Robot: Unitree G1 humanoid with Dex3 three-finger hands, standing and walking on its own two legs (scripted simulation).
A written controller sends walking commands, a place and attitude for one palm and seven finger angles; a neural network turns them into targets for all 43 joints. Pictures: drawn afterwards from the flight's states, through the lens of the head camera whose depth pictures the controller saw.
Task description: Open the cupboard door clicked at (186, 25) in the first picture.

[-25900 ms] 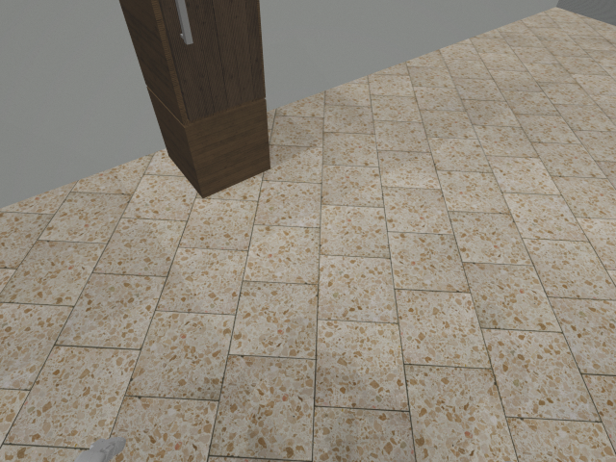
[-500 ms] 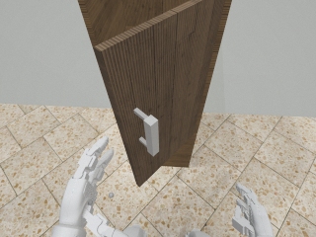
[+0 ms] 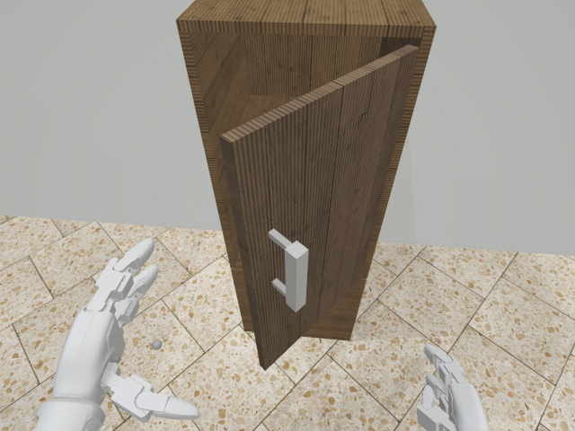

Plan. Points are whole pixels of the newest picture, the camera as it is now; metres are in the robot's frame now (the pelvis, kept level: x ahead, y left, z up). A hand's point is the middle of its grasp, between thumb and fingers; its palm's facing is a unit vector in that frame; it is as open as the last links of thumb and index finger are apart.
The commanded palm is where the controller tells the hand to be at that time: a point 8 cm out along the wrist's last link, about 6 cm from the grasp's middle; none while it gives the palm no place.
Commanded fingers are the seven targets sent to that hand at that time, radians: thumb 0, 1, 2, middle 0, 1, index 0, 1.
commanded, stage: draw the hand back to the body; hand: left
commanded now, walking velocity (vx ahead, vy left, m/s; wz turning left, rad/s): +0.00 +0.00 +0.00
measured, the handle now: (286, 270) +0.33 +0.04 +0.06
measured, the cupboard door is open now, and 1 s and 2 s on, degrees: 50 50 50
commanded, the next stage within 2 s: step back with the hand held close in 1.00 s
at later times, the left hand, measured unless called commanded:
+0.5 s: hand (72, 289) +0.21 +0.24 +0.18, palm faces +0.39 -0.82 -0.42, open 10.6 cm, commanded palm +0.16 +0.28 +0.20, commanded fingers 0.00 0.73 0.82 -0.19 -0.30 -0.19 -0.30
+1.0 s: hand (56, 279) +0.21 +0.25 +0.20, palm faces +0.44 -0.80 -0.41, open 7.5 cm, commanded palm +0.16 +0.29 +0.21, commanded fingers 0.00 0.90 0.90 -0.20 -0.30 -0.20 -0.30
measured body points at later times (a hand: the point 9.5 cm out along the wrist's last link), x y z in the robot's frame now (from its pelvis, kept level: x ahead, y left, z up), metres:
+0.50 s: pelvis +0.02 +0.00 +0.04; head +0.00 -0.02 +0.49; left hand +0.18 +0.28 +0.21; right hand +0.20 -0.22 -0.04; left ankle +0.00 +0.11 -0.70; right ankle +0.00 -0.12 -0.70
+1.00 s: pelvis +0.01 -0.01 +0.05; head +0.00 -0.03 +0.50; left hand +0.18 +0.29 +0.22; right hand +0.20 -0.23 -0.04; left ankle +0.00 +0.11 -0.70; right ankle +0.00 -0.12 -0.70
